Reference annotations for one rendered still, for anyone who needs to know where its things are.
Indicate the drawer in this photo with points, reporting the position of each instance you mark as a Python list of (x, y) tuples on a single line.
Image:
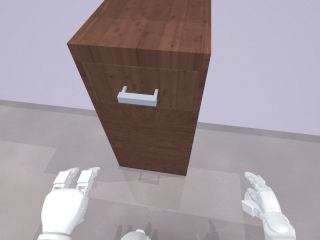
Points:
[(176, 88)]

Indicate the robot left shin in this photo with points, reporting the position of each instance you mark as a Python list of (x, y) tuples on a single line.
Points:
[(140, 230)]

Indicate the cabinet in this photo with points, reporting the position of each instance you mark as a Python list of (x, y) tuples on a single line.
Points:
[(166, 34)]

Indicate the robot left hand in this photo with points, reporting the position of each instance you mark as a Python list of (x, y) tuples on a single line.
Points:
[(64, 207)]

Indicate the handle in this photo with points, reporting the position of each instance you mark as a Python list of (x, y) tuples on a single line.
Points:
[(137, 99)]

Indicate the robot right hand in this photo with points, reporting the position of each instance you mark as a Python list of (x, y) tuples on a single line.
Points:
[(264, 199)]

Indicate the robot right forearm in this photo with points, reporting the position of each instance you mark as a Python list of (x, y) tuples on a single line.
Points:
[(277, 227)]

